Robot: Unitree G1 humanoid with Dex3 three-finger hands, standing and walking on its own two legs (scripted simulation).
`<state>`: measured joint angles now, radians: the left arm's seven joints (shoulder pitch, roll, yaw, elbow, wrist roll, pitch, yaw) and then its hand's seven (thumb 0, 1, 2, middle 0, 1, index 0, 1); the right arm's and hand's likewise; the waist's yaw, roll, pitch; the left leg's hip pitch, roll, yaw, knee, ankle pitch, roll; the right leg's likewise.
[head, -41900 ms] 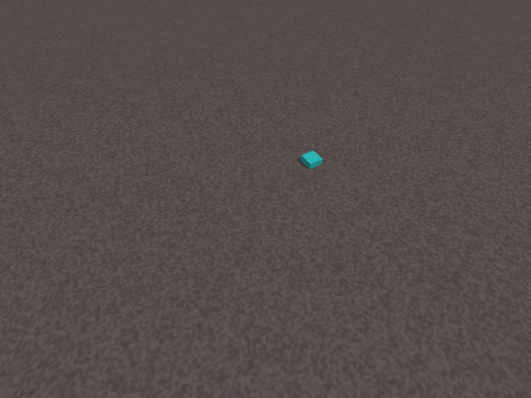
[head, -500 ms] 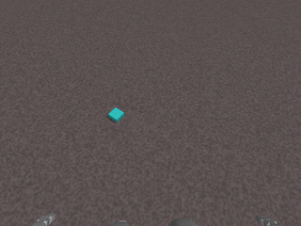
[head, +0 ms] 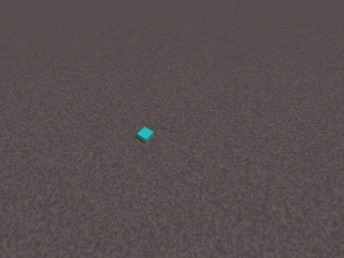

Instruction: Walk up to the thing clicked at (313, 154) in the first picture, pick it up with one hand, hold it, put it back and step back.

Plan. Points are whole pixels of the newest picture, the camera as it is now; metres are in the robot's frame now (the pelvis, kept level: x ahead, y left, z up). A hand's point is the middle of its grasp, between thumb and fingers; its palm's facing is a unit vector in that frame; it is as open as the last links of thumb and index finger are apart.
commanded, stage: step back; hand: left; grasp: from above
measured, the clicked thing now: (145, 134) +1.07 +0.26 -0.74
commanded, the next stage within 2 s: stand in 0.76 s
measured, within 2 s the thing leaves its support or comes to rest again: neither
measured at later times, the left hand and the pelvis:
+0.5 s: hand out of the picture +0.10 +0.24 -0.13, palm faces +0.06 -0.91 -0.40, open 7.4 cm; pelvis +0.04 -0.03 +0.01, yaw +2 degrees
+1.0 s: hand out of the picture +0.13 +0.25 -0.14, palm faces +0.02 -0.95 -0.32, open 7.4 cm; pelvis +0.06 +0.00 +0.02, yaw +2 degrees
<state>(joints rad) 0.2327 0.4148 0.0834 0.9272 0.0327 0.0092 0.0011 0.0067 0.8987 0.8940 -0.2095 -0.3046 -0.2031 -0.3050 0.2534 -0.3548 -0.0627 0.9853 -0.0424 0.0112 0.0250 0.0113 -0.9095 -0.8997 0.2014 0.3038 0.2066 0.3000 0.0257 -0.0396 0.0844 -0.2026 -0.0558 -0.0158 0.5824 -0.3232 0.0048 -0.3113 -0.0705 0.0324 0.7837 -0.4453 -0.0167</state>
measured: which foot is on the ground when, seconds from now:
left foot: down 0.00-0.24, up 0.26-0.56, down 0.58-1.00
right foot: up 0.00-0.20, down 0.22-1.00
